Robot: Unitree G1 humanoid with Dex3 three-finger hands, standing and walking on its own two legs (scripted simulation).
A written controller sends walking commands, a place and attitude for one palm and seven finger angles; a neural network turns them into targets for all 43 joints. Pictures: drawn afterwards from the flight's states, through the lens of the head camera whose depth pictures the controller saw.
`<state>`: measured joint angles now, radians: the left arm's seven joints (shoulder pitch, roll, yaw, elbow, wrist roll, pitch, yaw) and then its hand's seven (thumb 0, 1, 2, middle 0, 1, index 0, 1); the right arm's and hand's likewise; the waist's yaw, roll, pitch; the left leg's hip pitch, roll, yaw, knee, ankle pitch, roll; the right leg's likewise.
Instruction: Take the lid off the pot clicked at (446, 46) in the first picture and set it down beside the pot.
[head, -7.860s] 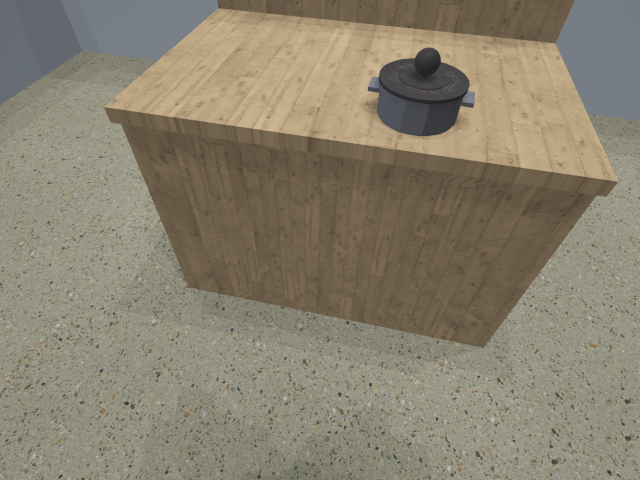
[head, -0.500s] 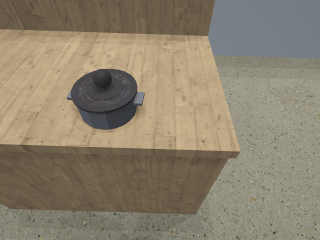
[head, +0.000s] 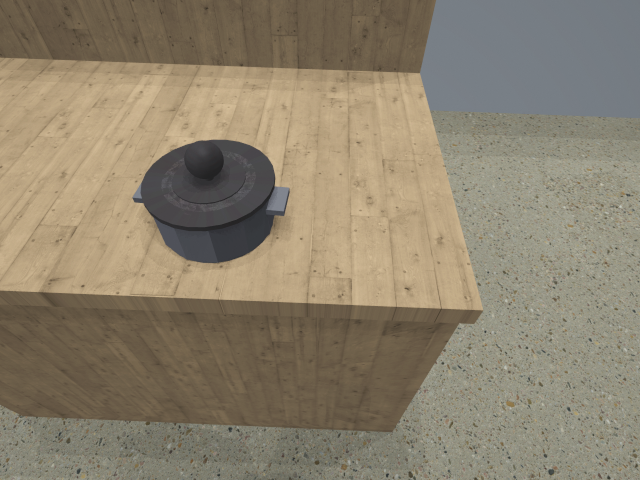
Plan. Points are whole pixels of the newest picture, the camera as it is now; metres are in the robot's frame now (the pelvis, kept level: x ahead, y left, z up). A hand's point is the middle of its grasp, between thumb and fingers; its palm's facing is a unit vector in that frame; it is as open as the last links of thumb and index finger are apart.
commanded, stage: shuffle to correct the standing spot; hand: left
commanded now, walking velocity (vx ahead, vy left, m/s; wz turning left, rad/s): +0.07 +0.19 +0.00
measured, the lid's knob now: (204, 159) +0.50 +0.20 +0.12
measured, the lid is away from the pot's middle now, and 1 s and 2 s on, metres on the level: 0.00 0.00 0.00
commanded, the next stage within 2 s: come to a stop and stand still in 0.18 s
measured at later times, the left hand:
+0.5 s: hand out of the picture +0.07 +0.23 -0.17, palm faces +0.07 -0.97 -0.24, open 7.4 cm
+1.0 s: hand out of the picture +0.06 +0.19 -0.17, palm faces +0.08 -0.98 -0.20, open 7.3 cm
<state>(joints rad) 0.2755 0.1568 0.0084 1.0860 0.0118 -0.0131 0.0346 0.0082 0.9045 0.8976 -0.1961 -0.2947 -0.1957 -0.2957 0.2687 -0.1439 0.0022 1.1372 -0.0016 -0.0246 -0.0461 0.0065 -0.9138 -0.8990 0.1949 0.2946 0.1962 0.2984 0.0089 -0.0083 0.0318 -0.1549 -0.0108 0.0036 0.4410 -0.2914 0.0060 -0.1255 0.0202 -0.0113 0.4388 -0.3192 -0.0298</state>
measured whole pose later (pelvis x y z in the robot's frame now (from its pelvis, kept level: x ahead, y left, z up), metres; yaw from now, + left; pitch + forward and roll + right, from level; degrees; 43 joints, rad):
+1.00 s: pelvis +0.04 +0.01 +0.00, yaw +2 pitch -1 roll +0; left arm 0.24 0.17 0.02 1.08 0.01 -0.01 0.04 0.00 0.93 0.90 -0.20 -0.29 -0.20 -0.30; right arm 0.30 -0.12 0.00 1.13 0.00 -0.03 -0.06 0.00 -0.91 -0.90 0.19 0.29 0.20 0.30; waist 0.00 -0.01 0.04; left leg -0.05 -0.02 0.02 0.37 -0.31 0.03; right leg -0.20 0.03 -0.03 0.43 -0.21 -0.04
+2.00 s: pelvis +0.02 +0.00 +0.00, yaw +2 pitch -1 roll +1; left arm 0.26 0.15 0.00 1.08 0.01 0.00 0.04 0.01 0.92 0.90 -0.20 -0.29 -0.20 -0.30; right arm 0.30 -0.14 0.01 1.12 -0.01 -0.03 -0.05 0.00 -0.91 -0.90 0.19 0.29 0.19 0.30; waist -0.01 0.03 0.06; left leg -0.10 -0.02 0.04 0.44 -0.32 0.02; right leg -0.27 0.03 -0.02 0.50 -0.23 -0.05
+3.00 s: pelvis +0.02 +0.02 +0.00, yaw +2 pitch +1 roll +1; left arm 0.28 0.15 0.02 1.04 0.02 0.02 0.04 0.01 0.91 0.90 -0.20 -0.29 -0.20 -0.30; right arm 0.34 -0.13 0.00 1.08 -0.01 -0.01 -0.04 0.00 -0.91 -0.90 0.19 0.29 0.19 0.30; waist 0.02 -0.01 0.05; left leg -0.16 -0.05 0.04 0.47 -0.33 0.04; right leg -0.32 0.01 -0.01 0.52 -0.22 -0.03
